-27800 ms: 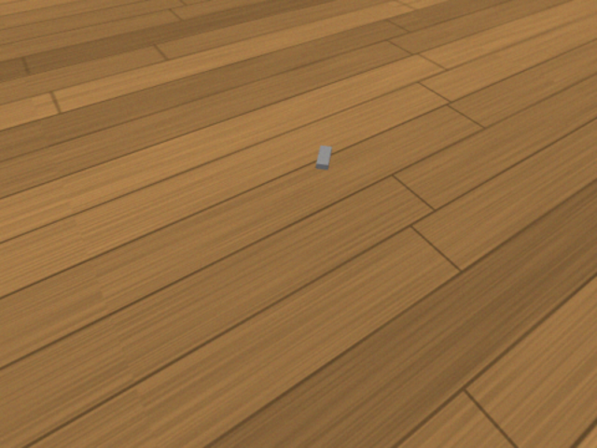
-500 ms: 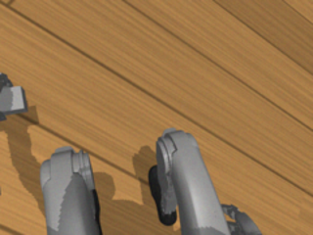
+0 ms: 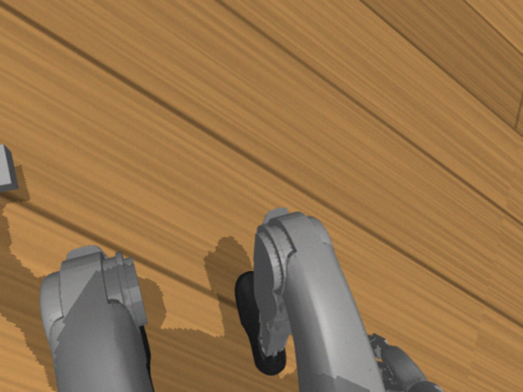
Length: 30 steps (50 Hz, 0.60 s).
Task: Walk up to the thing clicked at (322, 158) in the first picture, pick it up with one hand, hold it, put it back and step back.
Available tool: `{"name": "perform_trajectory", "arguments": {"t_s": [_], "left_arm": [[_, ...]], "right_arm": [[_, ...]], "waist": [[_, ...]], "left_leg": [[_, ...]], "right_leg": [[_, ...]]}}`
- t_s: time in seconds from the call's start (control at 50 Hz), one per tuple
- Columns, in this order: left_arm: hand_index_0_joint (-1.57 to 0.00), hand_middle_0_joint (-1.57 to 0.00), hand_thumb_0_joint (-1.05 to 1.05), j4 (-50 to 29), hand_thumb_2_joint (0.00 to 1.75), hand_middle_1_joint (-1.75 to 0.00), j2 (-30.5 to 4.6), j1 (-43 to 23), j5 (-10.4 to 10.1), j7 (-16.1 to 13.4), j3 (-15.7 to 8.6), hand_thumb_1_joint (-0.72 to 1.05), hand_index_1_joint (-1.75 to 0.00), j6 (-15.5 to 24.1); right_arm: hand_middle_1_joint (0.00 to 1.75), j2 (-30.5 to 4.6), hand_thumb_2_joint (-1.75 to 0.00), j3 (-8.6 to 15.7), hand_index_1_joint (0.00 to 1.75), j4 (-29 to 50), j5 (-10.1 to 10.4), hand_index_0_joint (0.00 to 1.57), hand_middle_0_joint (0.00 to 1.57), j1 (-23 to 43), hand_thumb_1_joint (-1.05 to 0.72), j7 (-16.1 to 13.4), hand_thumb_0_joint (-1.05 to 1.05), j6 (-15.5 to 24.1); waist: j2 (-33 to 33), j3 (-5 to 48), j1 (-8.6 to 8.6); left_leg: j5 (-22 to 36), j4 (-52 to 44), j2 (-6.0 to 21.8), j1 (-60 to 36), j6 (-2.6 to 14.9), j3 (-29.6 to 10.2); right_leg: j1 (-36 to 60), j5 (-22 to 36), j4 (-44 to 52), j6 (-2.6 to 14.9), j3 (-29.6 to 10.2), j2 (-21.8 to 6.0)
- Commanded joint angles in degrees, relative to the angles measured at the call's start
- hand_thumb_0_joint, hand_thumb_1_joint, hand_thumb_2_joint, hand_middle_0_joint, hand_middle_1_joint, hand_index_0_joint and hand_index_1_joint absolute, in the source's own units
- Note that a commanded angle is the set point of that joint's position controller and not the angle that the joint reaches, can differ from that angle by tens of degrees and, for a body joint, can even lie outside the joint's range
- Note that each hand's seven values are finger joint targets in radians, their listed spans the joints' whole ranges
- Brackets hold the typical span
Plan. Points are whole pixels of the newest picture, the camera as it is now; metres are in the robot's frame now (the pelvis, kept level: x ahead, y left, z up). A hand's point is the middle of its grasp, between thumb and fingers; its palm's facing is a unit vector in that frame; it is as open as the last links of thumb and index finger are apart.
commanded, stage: rest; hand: left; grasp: from above
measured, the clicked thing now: out of the picture +0.43 +0.36 -0.23
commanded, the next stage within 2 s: open in 1.10 s
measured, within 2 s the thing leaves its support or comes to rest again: rests again in 1.10 s
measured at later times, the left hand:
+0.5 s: hand out of the picture +0.43 +0.34 -0.24, palm faces -0.46 -0.16 -0.87, open 8.8 cm
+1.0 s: hand out of the picture +0.43 +0.33 -0.26, palm faces -0.45 -0.15 -0.88, open 8.8 cm
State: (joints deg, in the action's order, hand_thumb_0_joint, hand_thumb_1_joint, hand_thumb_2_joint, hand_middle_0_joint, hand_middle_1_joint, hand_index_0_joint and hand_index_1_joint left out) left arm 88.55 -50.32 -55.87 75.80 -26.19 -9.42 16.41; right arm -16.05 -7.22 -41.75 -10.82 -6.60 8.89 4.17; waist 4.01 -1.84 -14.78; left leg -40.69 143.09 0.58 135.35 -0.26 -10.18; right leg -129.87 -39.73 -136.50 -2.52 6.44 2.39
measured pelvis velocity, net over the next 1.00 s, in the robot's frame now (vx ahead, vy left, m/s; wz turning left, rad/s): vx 0.00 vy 0.00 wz -0.07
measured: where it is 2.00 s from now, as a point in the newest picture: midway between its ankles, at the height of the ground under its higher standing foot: (203, 362)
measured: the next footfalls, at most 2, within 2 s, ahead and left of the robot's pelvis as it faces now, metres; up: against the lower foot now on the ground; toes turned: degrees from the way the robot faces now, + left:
none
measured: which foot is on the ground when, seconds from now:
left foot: down 0.00-1.00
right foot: down 0.00-1.00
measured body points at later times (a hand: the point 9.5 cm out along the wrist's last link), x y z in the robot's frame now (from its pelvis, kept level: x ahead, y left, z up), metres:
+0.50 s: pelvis +0.00 +0.00 -0.01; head +0.27 +0.11 +0.33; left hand +0.45 +0.34 -0.19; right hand +0.06 -0.27 -0.09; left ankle +0.07 +0.13 -0.28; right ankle +0.10 -0.12 -0.28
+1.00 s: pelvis +0.00 +0.00 -0.01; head +0.27 +0.13 +0.32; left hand +0.45 +0.34 -0.21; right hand +0.07 -0.26 -0.08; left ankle +0.07 +0.13 -0.28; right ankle +0.10 -0.12 -0.28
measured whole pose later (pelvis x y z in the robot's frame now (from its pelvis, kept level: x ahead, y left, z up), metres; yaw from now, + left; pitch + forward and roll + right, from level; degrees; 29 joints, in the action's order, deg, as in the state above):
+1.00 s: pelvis +0.00 +0.00 -0.01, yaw -4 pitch +28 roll -14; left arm 98.5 -58.5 -57.9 75.2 -34.5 -9.3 15.6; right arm -18.2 -15.4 -39.0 -15.4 -3.1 12.5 10.8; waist 8.4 -8.0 -19.0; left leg -42.3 147.6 1.1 135.0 -0.2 -14.2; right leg -128.7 -39.2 -137.8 -3.3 9.5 4.0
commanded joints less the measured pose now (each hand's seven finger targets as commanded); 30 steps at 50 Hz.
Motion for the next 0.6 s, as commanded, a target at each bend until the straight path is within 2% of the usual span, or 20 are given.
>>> {"name": "perform_trajectory", "arguments": {"t_s": [0.0,0.02,0.06,0.14,0.22,0.24,0.26,0.3,0.36,0.38,0.4,0.42,0.44,0.46,0.48,0.5,0.52,0.54,0.56,0.58], "left_arm": [[-1.16,-1.14,0.0,-7.77,0.56,-0.46,-16.86,-17.2,-0.84,-4.0,-2.44,0.8,-0.44,-0.79],[-1.16,-1.14,0.0,-4.98,0.58,-0.47,-16.42,-15.98,-0.83,-4.09,-1.73,0.79,-0.45,-1.16],[-1.14,-1.11,0.0,-5.19,0.54,-0.47,-17.11,-16.84,-1.13,-4.67,-2.29,0.78,-0.44,-1.18],[-1.14,-1.12,0.0,-4.7,0.56,-0.46,-18.09,-16.88,-1.33,-4.9,-1.6,0.77,-0.44,-1.33],[-1.15,-1.13,0.0,-3.33,0.56,-0.47,-18.99,-15.77,-1.73,-5.45,-2.22,0.79,-0.45,-1.08],[-1.16,-1.13,0.0,-2.65,0.55,-0.47,-20.58,-15.98,-1.37,-5.72,-3.29,0.79,-0.44,-1.07],[-1.15,-1.12,0.0,-2.34,0.55,-0.48,-21.15,-14.89,-1.32,-5.79,-3.84,0.8,-0.45,-1.02],[-1.16,-1.13,0.0,-1.59,0.55,-0.47,-20.8,-15.47,-1.09,-6.01,-3.32,0.79,-0.44,-0.9],[-1.16,-1.13,0.0,-0.81,0.56,-0.47,-22.56,-14.28,-1.12,-6.37,-4.53,0.79,-0.45,-0.68],[-1.15,-1.13,0.0,-1.02,0.55,-0.47,-20.21,-14.87,-1.38,-6.22,-2.24,0.79,-0.45,-0.52],[-1.16,-1.15,0.0,-0.24,0.56,-0.46,-23.09,-14.96,-1.0,-6.58,-4.3,0.79,-0.44,-0.48],[-1.16,-1.14,0.0,-0.85,0.56,-0.47,-22.52,-14.83,-0.99,-6.44,-3.49,0.8,-0.45,-0.4],[-1.16,-1.14,0.0,-1.67,0.55,-0.47,-22.83,-14.7,-1.4,-6.86,-4.07,0.8,-0.44,-0.16],[-1.18,-1.16,0.0,-0.76,0.56,-0.46,-22.76,-14.04,-1.3,-7.07,-3.77,0.81,-0.44,-0.17],[-1.18,-1.16,0.0,-0.37,0.57,-0.47,-22.14,-14.34,-1.09,-7.17,-3.22,0.82,-0.45,-0.11],[-1.18,-1.15,0.0,-0.32,0.57,-0.47,-23.42,-14.13,-0.95,-7.47,-3.89,0.82,-0.45,-0.07],[-1.17,-1.16,0.0,-2.14,0.58,-0.47,-21.17,-15.3,-1.12,-7.35,-1.63,0.81,-0.46,0.04],[-1.17,-1.15,0.0,-0.45,0.57,-0.47,-22.12,-15.07,-1.29,-7.68,-2.37,0.81,-0.46,-0.03],[-1.17,-1.15,0.0,-0.6,0.57,-0.48,-21.36,-15.47,-1.14,-7.8,-1.42,0.82,-0.46,0.0],[-1.16,-1.14,0.0,-0.84,0.57,-0.47,-22.54,-14.96,-1.79,-8.45,-2.91,0.8,-0.45,0.06]], "right_arm": [[0.3,-16.16,-0.89,4.36,0.3,-0.25,-0.31,0.2,0.2,-12.03,-0.89,-0.17,0.0,0.23],[0.3,-16.08,-0.89,4.03,0.3,-0.22,-0.41,0.2,0.2,-11.58,-0.9,-0.07,0.0,0.47],[0.3,-16.66,-0.89,3.82,0.3,-0.31,-0.56,0.2,0.2,-11.66,-0.89,-0.01,0.0,0.68],[0.3,-16.89,-0.89,3.13,0.3,-0.15,-0.73,0.2,0.2,-11.19,-0.89,0.27,0.0,1.43],[0.3,-17.57,-0.89,2.38,0.3,0.21,-1.14,0.2,0.2,-10.69,-0.89,0.4,0.0,1.89],[0.3,-18.37,-0.89,2.38,0.3,0.46,-1.31,0.2,0.2,-11.19,-0.9,0.44,0.0,2.1],[0.3,-18.31,-0.89,2.23,0.3,0.48,-1.59,0.2,0.2,-11.3,-0.9,0.52,0.0,2.26],[0.3,-18.02,-0.89,1.71,0.3,0.53,-1.98,0.2,0.2,-10.81,-0.9,0.75,0.0,2.47],[0.3,-19.12,-0.9,1.25,0.3,0.6,-2.37,0.2,0.2,-11.2,-0.9,0.79,0.0,2.59],[0.3,-18.52,-0.9,0.82,0.3,1.51,-2.42,0.2,0.2,-9.47,-0.9,0.87,0.0,2.86],[0.3,-19.3,-0.9,0.81,0.3,0.53,-2.97,0.2,0.2,-10.61,-0.9,0.91,0.0,2.9],[0.3,-19.42,-0.9,0.94,0.3,1.24,-2.51,0.2,0.2,-10.47,-0.9,1.01,0.0,3.02],[0.3,-19.08,-0.9,0.58,0.3,1.05,-2.79,0.2,0.2,-9.97,-0.9,0.96,0.0,3.05],[0.3,-19.2,-0.9,0.4,0.3,0.99,-3.14,0.2,0.2,-9.73,-0.9,1.0,0.0,2.99],[0.3,-19.35,-0.9,0.22,0.3,1.04,-3.22,0.2,0.2,-9.66,-0.9,1.07,0.0,3.2],[0.3,-19.5,-0.9,0.17,0.3,0.66,-3.35,0.2,0.2,-10.11,-0.9,1.16,0.0,3.13],[0.3,-18.75,-0.9,-0.28,0.3,1.61,-3.25,0.2,0.2,-8.38,-0.9,1.21,0.0,3.33],[0.3,-19.36,-0.9,-0.13,0.3,0.83,-3.31,0.2,0.2,-8.41,-0.9,1.16,0.0,3.38],[0.3,-19.17,-0.9,-0.58,0.3,1.16,-3.63,0.2,0.2,-8.84,-0.9,1.36,0.0,3.57],[0.3,-19.71,-0.9,-0.67,0.3,0.94,-3.54,0.2,0.2,-8.38,-0.9,1.23,0.0,3.59]], "waist": [[-26.58,40.51,-0.67],[-24.83,38.88,-0.86],[-24.81,37.95,-1.17],[-24.48,38.7,-1.57],[-23.79,38.47,-1.93],[-24.33,37.44,-2.85],[-24.79,37.16,-2.41],[-24.34,36.73,-2.9],[-24.62,35.52,-3.43],[-25.0,35.13,-3.05],[-24.56,35.21,-4.04],[-25.36,34.77,-3.66],[-26.04,35.99,-3.11],[-25.7,36.58,-3.14],[-25.73,35.67,-3.92],[-26.34,35.35,-3.93],[-26.92,36.66,-3.37],[-26.77,36.17,-3.82],[-27.03,35.44,-4.53],[-26.27,36.0,-3.83]], "left_leg": [[14.63,-14.93,0.08,-32.51,0.86,5.05],[13.87,-14.39,0.22,-31.61,1.07,5.0],[12.86,-14.36,0.17,-30.15,1.06,4.93],[13.5,-13.38,0.48,-30.28,1.17,4.52],[14.14,-12.62,0.63,-30.25,1.16,4.24],[15.25,-12.28,0.59,-30.3,1.01,4.27],[15.56,-12.25,0.65,-30.27,0.92,4.26],[15.07,-11.6,0.84,-29.52,1.12,4.2],[15.35,-11.59,0.83,-29.12,0.96,3.96],[14.25,-11.44,1.0,-28.54,0.93,3.76],[14.3,-11.19,0.99,-29.05,0.98,3.67],[13.91,-11.92,0.95,-29.67,0.84,3.5],[14.49,-11.95,1.1,-29.76,0.75,3.32],[14.59,-11.35,1.23,-30.08,0.87,3.29],[14.69,-11.41,1.15,-30.02,0.77,3.25],[14.99,-11.7,1.23,-30.23,0.69,3.07],[15.27,-11.63,1.3,-31.04,0.64,2.96],[15.14,-11.32,1.4,-31.13,0.68,2.74],[15.5,-11.06,1.41,-30.71,0.76,2.89],[15.66,-11.41,1.37,-30.7,0.68,2.61]], "right_leg": [[17.26,15.41,10.62,4.41,5.71,1.85],[16.65,15.08,10.76,4.35,5.7,1.97],[16.59,14.23,10.77,4.37,5.99,1.98],[17.4,15.07,10.51,4.27,6.0,2.31],[18.59,15.81,10.34,4.13,6.44,2.41],[19.06,16.63,10.09,4.22,6.56,2.28],[19.52,16.91,9.94,4.24,6.48,2.35],[20.01,16.95,10.15,4.05,6.52,2.62],[20.42,16.95,9.97,4.14,6.95,2.52],[19.57,15.98,10.18,4.26,6.94,2.83],[20.16,16.14,10.15,4.18,7.3,2.77],[19.59,15.6,9.8,4.16,7.29,2.77],[20.68,16.26,9.82,4.11,7.48,2.85],[20.94,16.59,9.96,3.99,7.43,3.07],[20.47,16.59,9.66,4.05,7.72,2.93],[20.84,16.95,9.54,4.0,7.78,2.99],[20.61,17.29,9.41,4.0,7.6,3.28],[19.77,17.03,9.26,4.07,7.91,3.2],[20.89,17.77,9.43,3.86,7.7,3.33],[20.73,17.82,9.32,3.82,8.14,3.19]]}}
